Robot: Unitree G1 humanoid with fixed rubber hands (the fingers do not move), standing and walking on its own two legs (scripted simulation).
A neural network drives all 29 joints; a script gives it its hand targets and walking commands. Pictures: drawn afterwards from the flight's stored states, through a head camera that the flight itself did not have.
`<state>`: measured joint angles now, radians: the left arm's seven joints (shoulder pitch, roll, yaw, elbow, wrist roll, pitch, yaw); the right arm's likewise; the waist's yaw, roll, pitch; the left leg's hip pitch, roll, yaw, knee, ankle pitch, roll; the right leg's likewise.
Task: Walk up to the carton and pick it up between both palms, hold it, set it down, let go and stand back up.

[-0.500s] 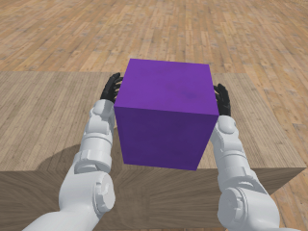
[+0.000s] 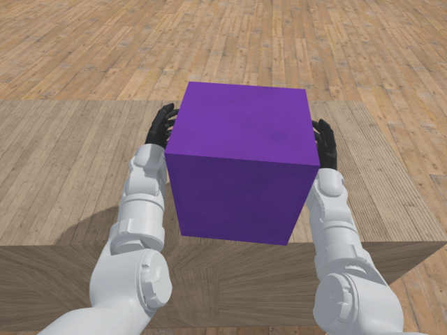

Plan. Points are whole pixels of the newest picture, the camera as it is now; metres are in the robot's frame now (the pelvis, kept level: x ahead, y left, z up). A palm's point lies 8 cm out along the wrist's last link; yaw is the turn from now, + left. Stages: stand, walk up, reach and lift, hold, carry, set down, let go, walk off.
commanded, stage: set down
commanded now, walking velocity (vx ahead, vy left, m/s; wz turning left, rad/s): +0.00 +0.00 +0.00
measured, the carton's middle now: (239, 166) +0.39 -0.04 +0.09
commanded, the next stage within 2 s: none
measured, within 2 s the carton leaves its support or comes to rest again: rests again in 0.46 s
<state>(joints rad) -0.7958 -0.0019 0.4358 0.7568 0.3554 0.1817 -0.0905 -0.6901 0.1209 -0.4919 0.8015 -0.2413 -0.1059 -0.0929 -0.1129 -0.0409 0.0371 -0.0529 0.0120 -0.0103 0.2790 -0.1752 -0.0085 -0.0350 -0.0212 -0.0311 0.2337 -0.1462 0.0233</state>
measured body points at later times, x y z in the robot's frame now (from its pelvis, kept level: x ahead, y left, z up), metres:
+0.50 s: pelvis +0.00 +0.00 +0.00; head +0.02 +0.01 +0.45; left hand +0.44 +0.11 +0.11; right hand +0.38 -0.19 +0.09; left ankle -0.01 +0.12 -0.75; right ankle -0.01 -0.13 -0.75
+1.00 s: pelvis -0.01 -0.01 -0.01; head +0.01 +0.01 +0.44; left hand +0.45 +0.10 +0.11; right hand +0.39 -0.24 +0.11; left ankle -0.01 +0.12 -0.75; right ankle -0.01 -0.13 -0.75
